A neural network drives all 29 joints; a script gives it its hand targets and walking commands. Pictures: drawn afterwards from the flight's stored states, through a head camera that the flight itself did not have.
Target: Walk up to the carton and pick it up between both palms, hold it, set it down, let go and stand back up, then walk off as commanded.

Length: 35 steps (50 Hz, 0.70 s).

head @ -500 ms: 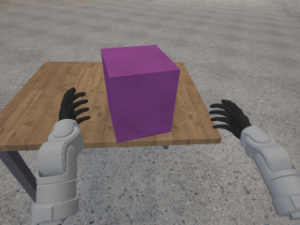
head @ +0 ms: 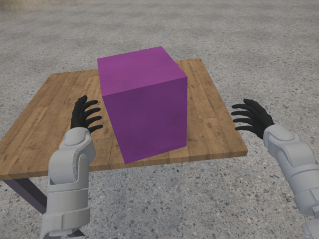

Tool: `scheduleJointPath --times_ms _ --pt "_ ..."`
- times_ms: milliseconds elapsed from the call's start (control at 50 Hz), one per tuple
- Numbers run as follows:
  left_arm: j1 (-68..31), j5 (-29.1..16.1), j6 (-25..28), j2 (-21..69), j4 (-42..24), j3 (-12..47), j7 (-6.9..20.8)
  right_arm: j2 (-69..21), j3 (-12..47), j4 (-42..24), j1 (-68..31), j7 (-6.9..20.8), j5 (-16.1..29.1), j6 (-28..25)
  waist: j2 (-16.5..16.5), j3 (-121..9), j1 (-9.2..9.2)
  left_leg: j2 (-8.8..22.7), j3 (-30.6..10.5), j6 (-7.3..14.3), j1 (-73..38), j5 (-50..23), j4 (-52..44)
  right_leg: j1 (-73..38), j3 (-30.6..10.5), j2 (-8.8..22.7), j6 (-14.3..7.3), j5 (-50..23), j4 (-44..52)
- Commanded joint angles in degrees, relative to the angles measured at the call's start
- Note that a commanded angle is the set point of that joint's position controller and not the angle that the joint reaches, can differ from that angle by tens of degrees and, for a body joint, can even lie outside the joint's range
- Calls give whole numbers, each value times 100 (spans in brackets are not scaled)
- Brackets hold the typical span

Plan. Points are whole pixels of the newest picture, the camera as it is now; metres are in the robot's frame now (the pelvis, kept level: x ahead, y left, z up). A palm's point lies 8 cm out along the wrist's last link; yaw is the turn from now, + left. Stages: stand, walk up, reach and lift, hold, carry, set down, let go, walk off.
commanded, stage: reach and lift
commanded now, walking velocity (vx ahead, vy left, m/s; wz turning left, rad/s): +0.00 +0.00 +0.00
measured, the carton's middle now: (143, 104) +0.50 +0.06 +0.12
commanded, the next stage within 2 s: none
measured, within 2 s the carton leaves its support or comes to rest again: neither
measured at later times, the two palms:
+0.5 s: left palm (56, 109) +0.35 +0.22 +0.24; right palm (246, 91) +0.40 -0.20 +0.21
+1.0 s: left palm (70, 98) +0.41 +0.21 +0.22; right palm (229, 82) +0.47 -0.19 +0.20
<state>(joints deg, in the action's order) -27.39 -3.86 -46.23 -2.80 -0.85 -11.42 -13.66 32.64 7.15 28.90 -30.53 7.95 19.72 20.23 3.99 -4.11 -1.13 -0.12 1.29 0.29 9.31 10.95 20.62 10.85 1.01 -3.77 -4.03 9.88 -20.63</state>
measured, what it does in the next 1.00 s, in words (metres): stands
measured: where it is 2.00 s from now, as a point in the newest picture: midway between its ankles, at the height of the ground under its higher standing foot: outside the picture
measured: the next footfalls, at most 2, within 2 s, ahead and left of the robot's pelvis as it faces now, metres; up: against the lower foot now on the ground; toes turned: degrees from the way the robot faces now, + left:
none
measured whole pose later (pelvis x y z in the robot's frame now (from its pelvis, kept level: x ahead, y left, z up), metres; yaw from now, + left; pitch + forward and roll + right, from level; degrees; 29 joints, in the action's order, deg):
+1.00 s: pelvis +0.00 +0.00 +0.00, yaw +0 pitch +8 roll +0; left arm -54.4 -8.7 -41.5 -8.9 22.4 -13.9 -15.7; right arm 32.8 10.6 45.5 -58.4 4.5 23.1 21.7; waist 2.3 -4.9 -7.1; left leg 0.0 1.3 0.0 19.2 9.9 20.6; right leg 20.5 1.0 -3.9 -3.7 8.0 -20.0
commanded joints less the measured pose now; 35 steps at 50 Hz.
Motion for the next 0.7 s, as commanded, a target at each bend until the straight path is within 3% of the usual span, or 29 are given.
scheduleJointPath --times_ms 0,40,100,200,300,400,480,540,600,640,680 --pt "-1616 -144 231 -891 -771 -803 181 1002 -186 -2132 -3119 -501 1016 -369 -2072 -2639 -650 -17 -182 -58 990 -1334 -417 -2728 -1133 838 913 -5275 -193" --pt "-1648 -170 202 -926 -1063 -781 183 963 -220 -2338 -3099 -641 1056 -367 -1951 -2807 -542 -34 -215 -98 1015 -1351 -420 -2871 -1136 889 988 -5585 -255" --pt "-1947 -118 86 -980 -1205 -741 175 974 -226 -2059 -3188 -748 1123 -217 -1571 -2737 -462 -3 -243 -179 940 -1371 -426 -2700 -1125 888 929 -5168 -211" --pt "-2745 -83 -74 -1127 -1130 -622 57 973 -248 -1004 -3613 -581 1264 77 -844 -2240 -476 104 -252 -263 581 -1303 -408 -1866 -977 643 561 -3051 80" --pt "-3408 -223 -152 -1092 -511 -350 -115 1114 -371 296 -4218 -207 1273 277 -484 -1721 -581 237 -257 -221 476 -1074 -418 -1015 -837 398 159 -931 354" --pt "-4077 -236 -234 -897 948 46 -224 1056 -444 1164 -5008 117 1143 294 -100 -1382 -688 374 -408 -234 701 -8 -596 -318 -751 376 -59 585 555" --pt "-4685 -261 -106 -836 1945 165 -297 1042 -548 1792 -5463 254 894 184 -88 -1632 -692 424 -505 -242 707 505 -624 -65 -643 351 -74 660 499" --pt "-5013 -313 182 -985 1855 60 -362 970 -542 1883 -5490 227 747 56 -302 -2262 -704 353 -378 -283 454 -170 -443 -313 -588 337 -17 -13 434" --pt "-5087 -379 408 -1211 1736 -99 -333 897 -384 1626 -5559 91 794 -26 -583 -2983 -767 277 -233 -262 347 -1342 -195 -957 -559 276 132 -1480 241" --pt "-4903 -317 468 -1326 1602 -271 -256 877 -213 1329 -5543 -43 894 -68 -766 -3442 -823 195 -150 -254 493 -2023 -94 -1679 -601 258 256 -2992 5" --pt "-4902 -259 494 -1415 1696 -421 -176 932 -126 1143 -5743 -162 937 -92 -910 -3626 -859 116 -87 -243 791 -2151 -122 -2119 -624 274 391 -3959 -192"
